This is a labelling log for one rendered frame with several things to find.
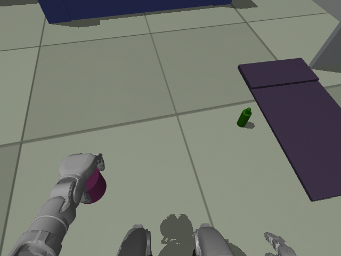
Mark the right robot hand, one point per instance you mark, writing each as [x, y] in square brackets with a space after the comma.
[279, 244]

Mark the left robot hand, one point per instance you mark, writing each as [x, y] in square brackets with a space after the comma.
[84, 166]

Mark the left robot arm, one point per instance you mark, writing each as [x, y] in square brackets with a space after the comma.
[46, 233]

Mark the sofa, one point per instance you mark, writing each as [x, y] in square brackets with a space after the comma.
[57, 11]

